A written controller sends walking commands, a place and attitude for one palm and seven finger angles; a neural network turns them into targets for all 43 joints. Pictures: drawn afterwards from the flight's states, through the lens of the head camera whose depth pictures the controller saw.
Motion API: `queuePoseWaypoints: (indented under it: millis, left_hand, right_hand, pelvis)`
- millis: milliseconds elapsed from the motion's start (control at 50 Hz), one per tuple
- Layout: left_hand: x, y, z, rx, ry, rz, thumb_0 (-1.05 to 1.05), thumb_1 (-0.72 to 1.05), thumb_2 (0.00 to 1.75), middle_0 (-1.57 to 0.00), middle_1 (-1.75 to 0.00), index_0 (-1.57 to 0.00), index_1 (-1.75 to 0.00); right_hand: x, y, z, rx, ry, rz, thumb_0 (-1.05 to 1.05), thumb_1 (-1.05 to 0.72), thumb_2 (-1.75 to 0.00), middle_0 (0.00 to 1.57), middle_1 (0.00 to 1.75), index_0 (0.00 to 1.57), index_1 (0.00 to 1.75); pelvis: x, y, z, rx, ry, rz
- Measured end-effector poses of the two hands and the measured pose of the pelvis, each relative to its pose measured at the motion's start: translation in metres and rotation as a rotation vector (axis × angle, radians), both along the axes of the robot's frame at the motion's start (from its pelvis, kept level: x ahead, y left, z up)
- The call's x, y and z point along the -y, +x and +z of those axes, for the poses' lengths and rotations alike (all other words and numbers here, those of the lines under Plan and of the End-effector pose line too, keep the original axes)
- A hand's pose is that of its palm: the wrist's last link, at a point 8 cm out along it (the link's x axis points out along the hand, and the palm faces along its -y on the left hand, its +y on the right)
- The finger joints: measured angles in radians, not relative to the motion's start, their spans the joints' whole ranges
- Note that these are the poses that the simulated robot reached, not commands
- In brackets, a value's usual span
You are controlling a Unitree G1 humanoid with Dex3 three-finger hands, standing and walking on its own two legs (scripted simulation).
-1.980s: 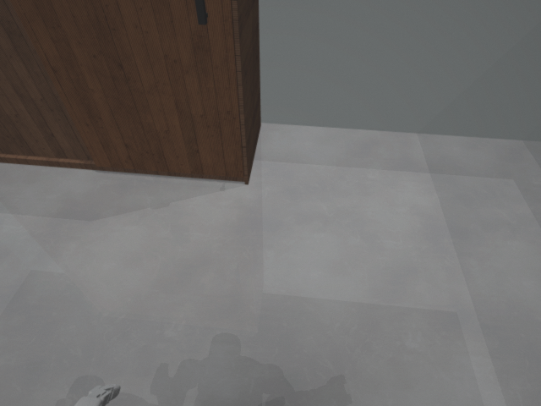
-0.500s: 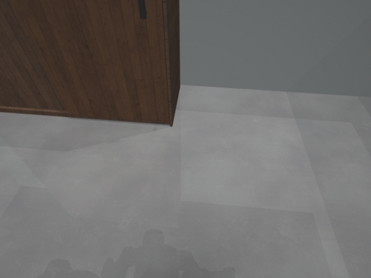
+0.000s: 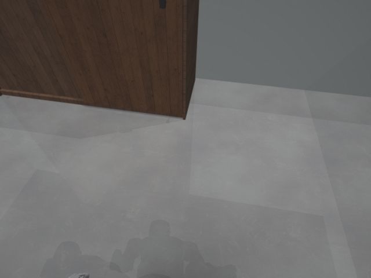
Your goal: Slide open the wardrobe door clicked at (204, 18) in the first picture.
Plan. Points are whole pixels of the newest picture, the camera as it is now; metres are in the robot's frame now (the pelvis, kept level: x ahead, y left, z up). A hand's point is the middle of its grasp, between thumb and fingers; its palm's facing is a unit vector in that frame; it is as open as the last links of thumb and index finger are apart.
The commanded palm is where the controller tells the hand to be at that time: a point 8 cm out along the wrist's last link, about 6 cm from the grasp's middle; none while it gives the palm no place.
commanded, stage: walk to a spot facing it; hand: right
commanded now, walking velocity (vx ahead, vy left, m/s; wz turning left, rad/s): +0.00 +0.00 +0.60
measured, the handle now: out of the picture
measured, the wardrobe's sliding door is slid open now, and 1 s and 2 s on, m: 0.00 0.00 0.00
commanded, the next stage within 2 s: none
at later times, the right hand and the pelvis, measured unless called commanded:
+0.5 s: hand out of the picture +0.04 -0.15 -0.15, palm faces -0.16 +0.96 -0.22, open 7.4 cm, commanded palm none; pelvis +0.02 +0.03 +0.01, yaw +15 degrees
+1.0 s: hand (251, 210) +0.34 -0.18 -0.17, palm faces -0.47 +0.86 -0.20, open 7.4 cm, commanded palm none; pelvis +0.17 -0.02 +0.01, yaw +33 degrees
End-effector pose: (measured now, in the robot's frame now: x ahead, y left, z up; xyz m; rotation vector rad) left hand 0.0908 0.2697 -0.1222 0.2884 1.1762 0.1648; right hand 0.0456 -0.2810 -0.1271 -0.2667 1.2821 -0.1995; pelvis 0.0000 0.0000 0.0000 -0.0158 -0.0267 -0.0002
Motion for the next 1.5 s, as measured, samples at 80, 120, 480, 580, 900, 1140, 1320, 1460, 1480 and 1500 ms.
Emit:
queuePoseWaypoints:
  millis: [80,120,480,580,900,1140,1320,1460,1480,1500]
  left_hand:
    - [0.002,-0.025,-0.015,-0.018,-0.045,0.057,0.00,0.91,0.90,-0.20,-0.30,-0.21,-0.30]
    - [-0.001,-0.038,-0.024,-0.030,-0.069,0.086,0.00,0.91,0.90,-0.20,-0.30,-0.21,-0.30]
    - [-0.041,-0.061,-0.001,0.007,-0.064,0.261,0.01,0.91,0.90,-0.20,-0.30,-0.20,-0.29]
    - [-0.031,-0.036,0.007,0.051,-0.044,0.285,0.01,0.91,0.90,-0.19,-0.30,-0.20,-0.29]
    - [0.062,-0.004,0.021,0.090,-0.019,0.520,0.00,0.91,0.90,-0.20,-0.30,-0.21,-0.30]
    - [0.152,-0.083,0.008,-0.288,-0.148,0.869,0.00,0.92,0.90,-0.19,-0.30,-0.20,-0.29]
    - [0.181,-0.065,0.001,-0.467,-0.326,1.047,0.00,0.91,0.90,-0.20,-0.30,-0.20,-0.29]
    - [0.078,0.007,-0.024,-0.309,-0.301,1.063,0.01,0.91,0.90,-0.20,-0.30,-0.20,-0.29]
    - [0.054,0.024,-0.025,-0.252,-0.275,1.050,0.01,0.91,0.90,-0.20,-0.30,-0.20,-0.29]
    - [0.029,0.042,-0.026,-0.194,-0.249,1.037,0.01,0.91,0.90,-0.20,-0.30,-0.20,-0.29]
  right_hand:
    - [-0.021,-0.002,-0.009,-0.026,0.025,0.032,0.00,-0.90,-0.90,0.20,0.30,0.20,0.30]
    - [-0.033,-0.002,-0.010,-0.033,0.030,0.044,0.00,-0.90,-0.90,0.20,0.30,0.20,0.30]
    - [-0.081,-0.003,0.009,-0.078,0.079,0.139,0.00,-0.90,-0.89,0.20,0.30,0.21,0.30]
    - [-0.068,0.021,0.005,-0.079,0.087,0.164,0.00,-0.90,-0.90,0.20,0.30,0.21,0.30]
    - [-0.025,0.230,-0.017,-0.023,0.120,0.419,0.01,-0.91,-0.90,0.20,0.30,0.20,0.30]
    - [-0.127,0.382,-0.016,0.017,0.161,0.656,0.00,-0.91,-0.90,0.19,0.30,0.20,0.30]
    - [-0.283,0.459,-0.034,0.040,0.258,0.868,0.00,-0.91,-0.90,0.19,0.30,0.20,0.30]
    - [-0.330,0.493,-0.030,0.085,0.225,0.847,0.00,-0.91,-0.90,0.20,0.30,0.21,0.30]
    - [-0.328,0.501,-0.024,0.098,0.200,0.830,-0.02,-0.93,-0.89,0.20,0.30,0.21,0.30]
    - [-0.326,0.508,-0.019,0.098,0.172,0.835,-0.02,-0.94,-0.89,0.20,0.30,0.21,0.30]
  pelvis:
    - [-0.009,-0.007,-0.008,0.005,-0.023,0.052]
    - [-0.015,-0.009,-0.011,0.009,-0.026,0.078]
    - [-0.035,0.011,0.009,-0.051,-0.010,0.246]
    - [-0.024,0.035,0.009,-0.054,0.005,0.290]
    - [0.026,0.140,0.007,-0.028,0.048,0.513]
    - [0.001,0.218,0.003,-0.045,0.032,0.669]
    - [-0.067,0.272,-0.017,-0.059,0.027,0.769]
    - [-0.128,0.311,-0.017,-0.022,0.018,0.820]
    - [-0.135,0.317,-0.014,-0.023,0.017,0.830]
    - [-0.140,0.323,-0.011,-0.025,0.013,0.839]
